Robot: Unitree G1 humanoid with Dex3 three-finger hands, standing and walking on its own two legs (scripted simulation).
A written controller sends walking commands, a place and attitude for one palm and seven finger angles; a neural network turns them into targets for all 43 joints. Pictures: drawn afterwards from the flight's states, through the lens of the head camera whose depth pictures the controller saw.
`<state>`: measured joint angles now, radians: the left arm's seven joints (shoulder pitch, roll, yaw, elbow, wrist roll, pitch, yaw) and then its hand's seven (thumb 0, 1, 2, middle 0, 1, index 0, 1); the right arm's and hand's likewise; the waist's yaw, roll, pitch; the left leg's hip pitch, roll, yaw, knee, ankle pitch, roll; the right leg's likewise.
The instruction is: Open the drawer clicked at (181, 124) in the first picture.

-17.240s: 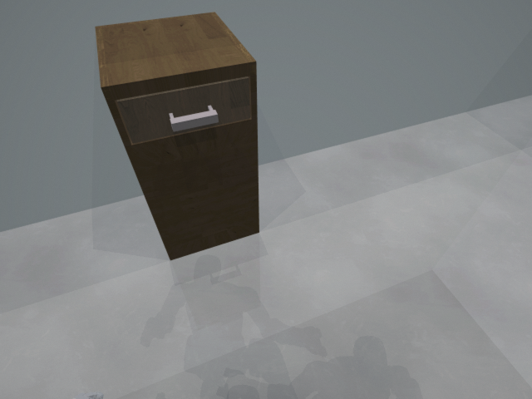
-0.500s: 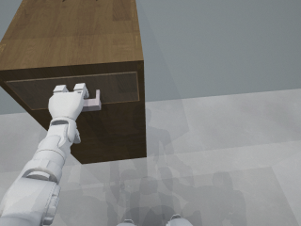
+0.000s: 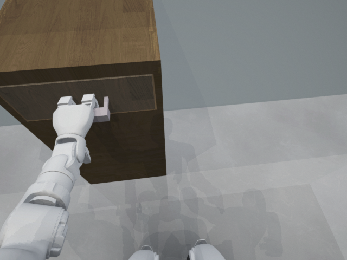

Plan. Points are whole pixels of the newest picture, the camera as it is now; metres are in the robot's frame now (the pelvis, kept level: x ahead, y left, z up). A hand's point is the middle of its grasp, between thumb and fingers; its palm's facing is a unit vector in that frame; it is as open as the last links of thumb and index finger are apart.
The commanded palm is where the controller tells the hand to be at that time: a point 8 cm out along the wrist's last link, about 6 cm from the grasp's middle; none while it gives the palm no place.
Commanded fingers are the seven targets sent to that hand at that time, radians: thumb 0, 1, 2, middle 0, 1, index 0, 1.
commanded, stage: lower the fingers behind the handle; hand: left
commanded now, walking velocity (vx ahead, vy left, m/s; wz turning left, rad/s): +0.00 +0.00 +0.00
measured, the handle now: (83, 109) +0.49 +0.23 +0.00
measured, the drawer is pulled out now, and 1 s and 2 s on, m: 0.00 0.00 0.05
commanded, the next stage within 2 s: close the thumb around the handle in 0.20 s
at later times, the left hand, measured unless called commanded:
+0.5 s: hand (83, 129) +0.44 +0.23 -0.02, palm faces -0.03 -0.02 -1.00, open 12.8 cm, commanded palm +0.42 +0.22 +0.04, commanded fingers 0.00 0.12 0.56 -0.34 -1.27 -0.34 -1.27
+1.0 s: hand (83, 128) +0.44 +0.23 -0.02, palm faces -0.04 -0.01 -1.00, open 6.0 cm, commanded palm +0.42 +0.22 +0.04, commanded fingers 0.00 0.90 0.90 -0.40 -1.35 -0.40 -1.35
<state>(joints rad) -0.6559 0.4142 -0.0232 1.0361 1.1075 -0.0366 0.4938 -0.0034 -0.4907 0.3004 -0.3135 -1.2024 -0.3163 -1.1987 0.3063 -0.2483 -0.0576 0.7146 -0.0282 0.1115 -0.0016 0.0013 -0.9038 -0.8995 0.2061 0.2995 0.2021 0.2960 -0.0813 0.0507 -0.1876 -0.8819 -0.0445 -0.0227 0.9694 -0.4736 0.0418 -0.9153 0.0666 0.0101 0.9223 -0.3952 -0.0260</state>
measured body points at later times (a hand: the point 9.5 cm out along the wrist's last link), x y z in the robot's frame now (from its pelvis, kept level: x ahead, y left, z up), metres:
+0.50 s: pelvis +0.00 +0.00 +0.00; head +0.10 +0.00 +0.44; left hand +0.44 +0.23 +0.04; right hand +0.05 -0.27 -0.13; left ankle -0.02 +0.09 -0.68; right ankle +0.02 -0.11 -0.68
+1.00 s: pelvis +0.01 +0.00 +0.00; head +0.11 +0.00 +0.44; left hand +0.44 +0.23 +0.04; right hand +0.05 -0.27 -0.13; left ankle -0.02 +0.09 -0.68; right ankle +0.02 -0.11 -0.68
